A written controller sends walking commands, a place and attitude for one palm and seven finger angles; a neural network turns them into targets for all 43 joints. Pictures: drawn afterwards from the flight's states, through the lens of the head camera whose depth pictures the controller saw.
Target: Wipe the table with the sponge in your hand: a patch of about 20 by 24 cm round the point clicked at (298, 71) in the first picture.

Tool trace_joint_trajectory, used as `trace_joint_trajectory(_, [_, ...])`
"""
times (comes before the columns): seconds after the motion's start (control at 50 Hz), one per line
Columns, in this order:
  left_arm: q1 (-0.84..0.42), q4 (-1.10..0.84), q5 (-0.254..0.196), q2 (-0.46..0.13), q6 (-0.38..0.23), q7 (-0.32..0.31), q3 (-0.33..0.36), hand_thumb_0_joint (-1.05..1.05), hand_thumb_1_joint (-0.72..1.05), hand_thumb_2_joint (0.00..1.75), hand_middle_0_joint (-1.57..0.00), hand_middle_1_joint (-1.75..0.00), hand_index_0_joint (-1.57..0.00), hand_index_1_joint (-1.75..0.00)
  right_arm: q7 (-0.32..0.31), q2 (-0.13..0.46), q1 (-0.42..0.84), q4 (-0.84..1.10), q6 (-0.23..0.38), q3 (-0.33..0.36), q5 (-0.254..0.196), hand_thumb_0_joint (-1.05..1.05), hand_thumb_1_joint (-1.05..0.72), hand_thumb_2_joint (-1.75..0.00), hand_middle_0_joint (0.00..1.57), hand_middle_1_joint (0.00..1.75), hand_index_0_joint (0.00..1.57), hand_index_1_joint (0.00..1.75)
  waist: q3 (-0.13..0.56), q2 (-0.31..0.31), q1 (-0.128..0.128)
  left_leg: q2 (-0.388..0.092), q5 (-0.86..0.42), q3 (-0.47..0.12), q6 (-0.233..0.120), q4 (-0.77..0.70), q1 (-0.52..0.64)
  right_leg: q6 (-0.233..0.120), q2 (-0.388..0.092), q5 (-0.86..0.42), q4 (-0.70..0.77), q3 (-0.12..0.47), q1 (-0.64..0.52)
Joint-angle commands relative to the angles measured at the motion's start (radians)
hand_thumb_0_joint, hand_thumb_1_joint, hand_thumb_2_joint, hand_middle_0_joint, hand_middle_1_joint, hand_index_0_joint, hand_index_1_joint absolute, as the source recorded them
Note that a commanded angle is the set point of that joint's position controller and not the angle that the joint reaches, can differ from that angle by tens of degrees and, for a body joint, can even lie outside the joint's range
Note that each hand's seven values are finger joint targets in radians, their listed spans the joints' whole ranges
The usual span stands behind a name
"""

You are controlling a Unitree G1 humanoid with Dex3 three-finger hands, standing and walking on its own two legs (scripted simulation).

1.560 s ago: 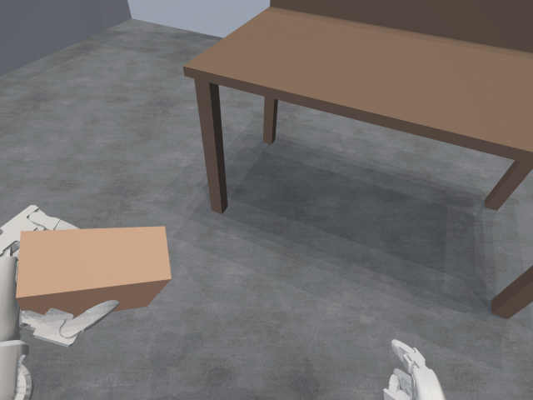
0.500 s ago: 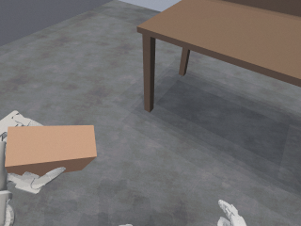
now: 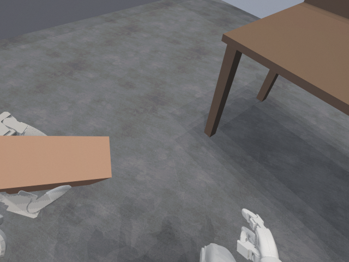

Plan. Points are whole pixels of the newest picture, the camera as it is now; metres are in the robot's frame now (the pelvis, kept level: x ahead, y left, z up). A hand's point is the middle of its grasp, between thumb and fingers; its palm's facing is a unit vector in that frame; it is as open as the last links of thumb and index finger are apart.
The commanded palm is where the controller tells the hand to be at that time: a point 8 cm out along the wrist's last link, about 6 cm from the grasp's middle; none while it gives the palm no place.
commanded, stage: walk to a spot facing it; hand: left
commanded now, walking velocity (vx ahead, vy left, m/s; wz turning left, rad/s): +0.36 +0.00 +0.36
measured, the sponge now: (70, 165) +0.24 +0.19 +0.17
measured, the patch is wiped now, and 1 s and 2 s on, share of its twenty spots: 0.00 0.00 0.00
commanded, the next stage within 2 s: none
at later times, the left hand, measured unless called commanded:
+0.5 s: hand (71, 121) +0.30 +0.20 +0.20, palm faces +0.52 -0.68 -0.52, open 10.2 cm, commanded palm +0.23 +0.24 +0.19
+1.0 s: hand (48, 93) +0.35 +0.25 +0.21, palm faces +0.73 -0.48 -0.49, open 10.2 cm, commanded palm +0.30 +0.27 +0.19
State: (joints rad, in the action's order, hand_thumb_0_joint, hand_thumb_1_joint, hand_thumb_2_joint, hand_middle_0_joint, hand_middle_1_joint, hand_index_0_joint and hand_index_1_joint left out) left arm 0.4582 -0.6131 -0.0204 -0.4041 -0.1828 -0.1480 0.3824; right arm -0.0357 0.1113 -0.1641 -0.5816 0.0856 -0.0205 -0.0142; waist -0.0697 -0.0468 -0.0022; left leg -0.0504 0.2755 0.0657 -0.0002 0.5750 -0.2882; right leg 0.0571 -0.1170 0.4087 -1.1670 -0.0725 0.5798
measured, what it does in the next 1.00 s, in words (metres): walks ahead, turning left: right foot, then left foot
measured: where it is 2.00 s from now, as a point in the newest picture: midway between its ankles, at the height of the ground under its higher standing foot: (184, 222)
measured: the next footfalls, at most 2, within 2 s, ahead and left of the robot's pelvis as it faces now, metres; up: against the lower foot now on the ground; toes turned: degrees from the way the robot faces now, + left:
right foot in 0.18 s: +0.16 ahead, -0.16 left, +0.00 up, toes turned -5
left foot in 0.66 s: +0.26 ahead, +0.09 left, +0.00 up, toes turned +27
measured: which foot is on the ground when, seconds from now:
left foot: down 0.00-0.18, up 0.20-0.64, down 0.66-1.00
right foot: up 0.00-0.16, down 0.18-0.64, up 0.66-1.00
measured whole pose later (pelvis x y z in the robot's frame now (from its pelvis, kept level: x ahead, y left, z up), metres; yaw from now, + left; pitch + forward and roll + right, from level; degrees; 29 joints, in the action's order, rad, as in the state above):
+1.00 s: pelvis +0.28 -0.05 +0.01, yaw +26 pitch +1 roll -2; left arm 0.54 -0.59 -0.04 -0.39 -0.22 -0.13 0.43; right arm -0.04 0.12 -0.25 -0.62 0.09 -0.03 -0.01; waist -0.02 0.07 0.05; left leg -0.08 0.26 -0.02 0.01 0.50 -0.26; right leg 0.08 -0.10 0.38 -0.76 -0.12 0.45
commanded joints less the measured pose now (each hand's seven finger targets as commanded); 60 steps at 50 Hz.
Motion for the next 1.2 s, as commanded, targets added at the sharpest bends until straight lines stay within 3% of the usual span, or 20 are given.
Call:
trace_joint_trajectory(0.0, [0.012, -0.181, -0.016, -0.083, -0.082, -0.009, 0.087, 0.00, 0.10, 1.30, -1.20, -1.60, -1.20, -1.60, -0.014, 0.185, 0.015, 0.110, 0.069, 0.072, 0.002, 0.00, -0.90, -0.90, 0.20, 0.30, 0.20, 0.30, 0.120, 0.316, 0.004, -0.196, 0.058, -0.160, -0.174, -0.324, -0.024, 0.015, 0.009, -0.079, 0.253, -0.054, -0.132])
trace_joint_trajectory(0.12, [-0.127, 0.042, 0.005, -0.046, -0.045, 0.000, 0.019, 0.00, 0.10, 1.30, -1.20, -1.60, -1.20, -1.60, -0.047, 0.185, 0.024, 0.088, 0.056, 0.058, 0.008, 0.00, -0.90, -0.90, 0.20, 0.30, 0.20, 0.30, 0.090, 0.168, 0.027, -0.132, 0.248, -0.101, -0.120, -0.079, -0.124, 0.018, 0.088, -0.068, 0.613, -0.127, -0.423])
trace_joint_trajectory(0.14, [-0.160, 0.042, 0.012, -0.064, -0.034, -0.002, 0.014, 0.00, 0.10, 1.30, -1.20, -1.60, -1.20, -1.60, -0.047, 0.164, 0.023, 0.089, 0.051, 0.050, 0.003, 0.00, -0.90, -0.90, 0.20, 0.30, 0.20, 0.30, 0.116, 0.012, 0.030, -0.069, 0.232, -0.064, -0.092, 0.154, -0.184, -0.018, 0.001, 0.011, 0.743, -0.002, -0.494])
trace_joint_trajectory(0.16, [-0.164, 0.057, 0.019, -0.128, -0.020, -0.009, 0.049, 0.00, 0.10, 1.30, -1.20, -1.60, -1.20, -1.60, -0.046, 0.140, 0.037, 0.098, 0.043, 0.049, 0.004, 0.00, -0.90, -0.90, 0.20, 0.30, 0.20, 0.30, 0.148, -0.338, 0.043, 0.053, 0.309, 0.014, -0.040, 0.529, -0.400, -0.128, -0.266, 0.100, 0.889, 0.424, -0.617])
trace_joint_trajectory(0.18, [-0.202, 0.035, 0.011, -0.164, -0.018, -0.014, 0.063, 0.00, 0.10, 1.30, -1.20, -1.60, -1.20, -1.60, -0.045, 0.187, 0.088, 0.106, 0.052, 0.056, 0.015, 0.00, -0.90, -0.90, 0.20, 0.30, 0.20, 0.30, 0.131, -0.338, 0.053, 0.065, 0.307, -0.090, -0.018, 0.749, -0.498, -0.195, -0.409, 0.056, 0.963, 0.631, -0.603])
trace_joint_trajectory(0.24, [-0.198, -0.081, 0.018, -0.177, -0.066, -0.004, 0.069, 0.00, 0.10, 1.30, -1.20, -1.60, -1.20, -1.60, -0.033, 0.198, 0.100, 0.089, 0.038, 0.061, 0.024, 0.00, -0.90, -0.90, 0.20, 0.30, 0.20, 0.30, 0.077, -0.090, 0.027, -0.032, 0.126, -0.119, 0.013, 0.849, -0.458, -0.197, -0.345, -0.037, 0.915, 0.418, -0.480])
trace_joint_trajectory(0.32, [-0.108, -0.164, 0.015, -0.204, -0.086, -0.016, 0.134, 0.00, 0.10, 1.30, -1.20, -1.60, -1.20, -1.60, -0.031, 0.186, 0.102, 0.105, 0.004, 0.065, 0.023, 0.00, -0.90, -0.90, 0.20, 0.30, 0.20, 0.30, 0.116, -0.070, 0.011, -0.049, 0.067, -0.047, 0.042, 0.704, -0.407, -0.164, -0.268, -0.305, 0.878, 0.068, -0.523])
trace_joint_trajectory(0.5, [0.073, -0.103, -0.017, -0.120, -0.064, -0.051, 0.142, 0.00, 0.10, 1.30, -1.20, -1.60, -1.20, -1.60, -0.018, 0.171, 0.007, 0.189, -0.017, 0.088, 0.016, 0.00, -0.90, -0.90, 0.20, 0.30, 0.20, 0.30, 0.149, -0.152, 0.046, -0.026, 0.055, 0.153, 0.027, 0.155, -0.299, -0.170, -0.262, -0.640, 0.782, -0.063, -0.631])
trace_joint_trajectory(0.58, [-0.011, -0.166, -0.016, -0.117, -0.055, -0.063, 0.096, 0.00, 0.10, 1.30, -1.20, -1.60, -1.20, -1.60, -0.031, 0.181, -0.026, 0.194, -0.016, 0.098, 0.016, 0.00, -0.90, -0.90, 0.20, 0.30, 0.20, 0.30, 0.237, -0.106, -0.013, 0.083, -0.018, 0.235, -0.003, -0.057, 0.023, -0.111, -0.227, -0.776, 0.449, -0.169, -0.532])
trace_joint_trajectory(0.6, [-0.051, -0.202, -0.013, -0.125, -0.068, -0.065, 0.091, 0.00, 0.10, 1.30, -1.20, -1.60, -1.20, -1.60, -0.040, 0.187, -0.033, 0.196, -0.012, 0.101, 0.016, 0.00, -0.90, -0.90, 0.20, 0.30, 0.20, 0.30, 0.288, -0.007, -0.044, 0.063, -0.083, 0.176, -0.036, -0.102, 0.229, -0.067, -0.190, -0.718, 0.232, -0.190, -0.389])
trace_joint_trajectory(0.64, [-0.071, -0.281, -0.006, -0.136, -0.103, -0.063, 0.084, 0.00, 0.10, 1.30, -1.20, -1.60, -1.20, -1.60, -0.031, 0.205, -0.002, 0.203, 0.018, 0.082, 0.019, 0.00, -0.90, -0.90, 0.20, 0.30, 0.20, 0.30, 0.305, 0.410, -0.012, -0.398, -0.633, -0.620, -0.308, -0.176, 0.502, 0.007, 0.052, 0.265, -0.230, -0.063, 0.097])
trace_joint_trajectory(0.66, [-0.141, -0.275, 0.021, -0.216, -0.105, -0.053, 0.120, 0.00, 0.10, 1.30, -1.20, -1.60, -1.20, -1.60, -0.012, 0.205, 0.003, 0.188, 0.030, 0.076, 0.013, 0.00, -0.90, -0.90, 0.20, 0.30, 0.20, 0.30, 0.235, 0.260, -0.029, -0.426, -0.585, -0.683, -0.337, -0.203, 0.446, -0.018, 0.022, 0.247, -0.295, 0.063, 0.175])
trace_joint_trajectory(0.68, [-0.146, -0.193, 0.017, -0.202, -0.088, -0.028, 0.114, 0.00, 0.10, 1.30, -1.20, -1.60, -1.20, -1.60, -0.008, 0.220, 0.021, 0.156, 0.026, 0.084, 0.007, 0.00, -0.90, -0.90, 0.20, 0.30, 0.20, 0.30, 0.187, 0.180, -0.019, -0.376, -0.441, -0.562, -0.292, -0.206, 0.343, -0.013, -0.027, 0.175, -0.248, 0.093, 0.180])
trace_joint_trajectory(0.82, [0.063, -0.311, -0.029, -0.144, -0.096, -0.019, 0.168, 0.00, 0.10, 1.30, -1.20, -1.60, -1.20, -1.60, 0.003, 0.185, 0.030, 0.128, 0.059, 0.081, -0.001, 0.00, -0.90, -0.90, 0.20, 0.30, 0.20, 0.30, 0.192, 0.356, 0.012, -0.183, -0.052, -0.204, -0.172, -0.306, 0.022, 0.017, -0.010, -0.091, 0.131, -0.025, -0.064])
trace_joint_trajectory(0.98, [-0.073, 0.029, -0.004, -0.032, -0.050, 0.009, 0.043, 0.00, 0.10, 1.30, -1.20, -1.60, -1.20, -1.60, -0.036, 0.190, 0.013, 0.091, 0.053, 0.073, 0.003, 0.00, -0.90, -0.90, 0.20, 0.30, 0.20, 0.30, 0.115, 0.195, 0.025, -0.156, 0.071, -0.166, -0.138, -0.142, -0.048, 0.034, 0.091, -0.037, 0.615, -0.129, -0.351])
trace_joint_trajectory(1.0, [-0.111, 0.041, 0.004, -0.031, -0.039, 0.008, 0.022, 0.00, 0.10, 1.30, -1.20, -1.60, -1.20, -1.60, -0.038, 0.173, 0.016, 0.090, 0.049, 0.061, -0.001, 0.00, -0.90, -0.90, 0.20, 0.30, 0.20, 0.30, 0.129, 0.097, 0.028, -0.109, 0.115, -0.141, -0.111, -0.002, -0.123, 0.016, 0.056, -0.048, 0.726, -0.081, -0.471])
trace_joint_trajectory(1.02, [-0.148, 0.026, 0.015, -0.059, -0.023, 0.005, 0.021, 0.00, 0.10, 1.30, -1.20, -1.60, -1.20, -1.60, -0.039, 0.137, 0.013, 0.094, 0.043, 0.051, -0.010, 0.00, -0.90, -0.90, 0.20, 0.30, 0.20, 0.30, 0.166, -0.131, 0.033, -0.010, 0.207, -0.046, -0.069, 0.280, -0.242, -0.043, -0.129, 0.031, 0.873, 0.140, -0.581])
trace_joint_trajectory(1.04, [-0.175, 0.025, 0.013, -0.145, -0.009, -0.004, 0.057, 0.00, 0.10, 1.30, -1.20, -1.60, -1.20, -1.60, -0.046, 0.149, 0.070, 0.109, 0.046, 0.053, 0.000, 0.00, -0.90, -0.90, 0.20, 0.30, 0.20, 0.30, 0.143, -0.365, 0.049, 0.077, 0.363, -0.029, -0.014, 0.634, -0.476, -0.153, -0.386, -0.037, 0.931, 0.529, -0.643])
trace_joint_trajectory(1.08, [-0.278, -0.081, 0.018, -0.147, -0.034, -0.015, 0.041, 0.00, 0.10, 1.30, -1.20, -1.60, -1.20, -1.60, -0.043, 0.184, 0.091, 0.097, 0.053, 0.054, 0.032, 0.00, -0.90, -0.90, 0.20, 0.30, 0.20, 0.30, 0.113, -0.111, 0.023, -0.016, 0.212, -0.132, 0.018, 0.802, -0.465, -0.187, -0.421, -0.108, 0.924, 0.432, -0.509])
trace_joint_trajectory(1.18, [-0.129, -0.242, 0.008, -0.211, -0.067, -0.025, 0.135, 0.00, 0.10, 1.30, -1.20, -1.60, -1.20, -1.60, -0.043, 0.179, 0.119, 0.126, 0.009, 0.068, 0.018, 0.00, -0.90, -0.90, 0.20, 0.30, 0.20, 0.30, 0.093, -0.102, 0.014, -0.062, 0.145, -0.035, 0.053, 0.604, -0.305, -0.158, -0.294, -0.520, 0.826, 0.010, -0.449])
